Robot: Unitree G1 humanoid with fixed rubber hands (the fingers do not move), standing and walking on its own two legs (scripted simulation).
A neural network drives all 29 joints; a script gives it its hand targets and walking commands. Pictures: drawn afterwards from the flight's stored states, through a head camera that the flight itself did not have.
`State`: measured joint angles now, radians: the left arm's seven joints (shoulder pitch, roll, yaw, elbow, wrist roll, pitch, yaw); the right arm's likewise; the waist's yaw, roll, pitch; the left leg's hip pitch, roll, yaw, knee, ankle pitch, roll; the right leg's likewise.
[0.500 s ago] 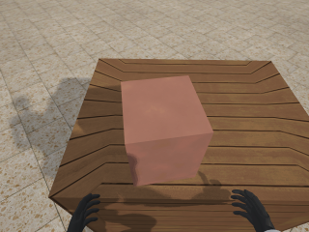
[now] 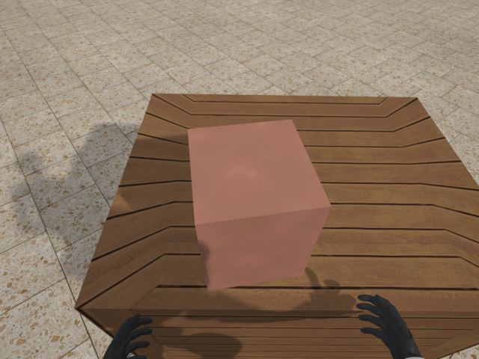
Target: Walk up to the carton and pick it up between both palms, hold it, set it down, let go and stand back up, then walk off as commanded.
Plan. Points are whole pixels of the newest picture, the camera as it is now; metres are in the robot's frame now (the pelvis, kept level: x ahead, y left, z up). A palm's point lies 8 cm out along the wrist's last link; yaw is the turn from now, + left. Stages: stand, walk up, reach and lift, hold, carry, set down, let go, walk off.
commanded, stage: set down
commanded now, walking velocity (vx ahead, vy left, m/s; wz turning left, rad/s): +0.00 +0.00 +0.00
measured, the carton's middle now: (248, 207) +0.41 +0.04 +0.00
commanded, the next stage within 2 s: let go in 0.08 s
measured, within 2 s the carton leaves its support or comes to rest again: neither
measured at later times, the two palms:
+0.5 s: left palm out of the picture +0.14 +0.24 -0.08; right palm (398, 348) +0.20 -0.21 -0.06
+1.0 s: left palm out of the picture +0.06 +0.31 -0.12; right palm out of the picture +0.15 -0.25 -0.08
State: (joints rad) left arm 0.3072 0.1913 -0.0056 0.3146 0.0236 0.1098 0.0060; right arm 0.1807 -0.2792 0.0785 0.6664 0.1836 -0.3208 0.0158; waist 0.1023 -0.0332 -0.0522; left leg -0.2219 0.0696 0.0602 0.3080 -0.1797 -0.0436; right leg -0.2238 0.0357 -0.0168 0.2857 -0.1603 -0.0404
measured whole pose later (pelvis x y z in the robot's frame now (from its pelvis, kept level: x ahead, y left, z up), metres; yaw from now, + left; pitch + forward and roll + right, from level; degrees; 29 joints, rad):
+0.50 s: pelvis +0.00 +0.01 +0.00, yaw +0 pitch +4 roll -1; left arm 0.25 0.21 -0.01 0.38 0.02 0.13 -0.01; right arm 0.17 -0.26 0.06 0.68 0.14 -0.32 0.00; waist 0.08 -0.03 -0.03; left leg -0.21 0.07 0.06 0.35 -0.21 -0.04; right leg -0.19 0.03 -0.01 0.30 -0.17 -0.03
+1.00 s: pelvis -0.01 +0.01 -0.01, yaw +0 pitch -1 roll -1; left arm 0.24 0.40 -0.01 0.82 0.02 -0.02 -0.02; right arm 0.18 -0.32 0.06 0.76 0.04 -0.04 -0.01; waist 0.08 -0.03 -0.03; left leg -0.20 0.07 0.05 0.51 -0.29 -0.04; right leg -0.20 0.03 -0.02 0.47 -0.26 -0.03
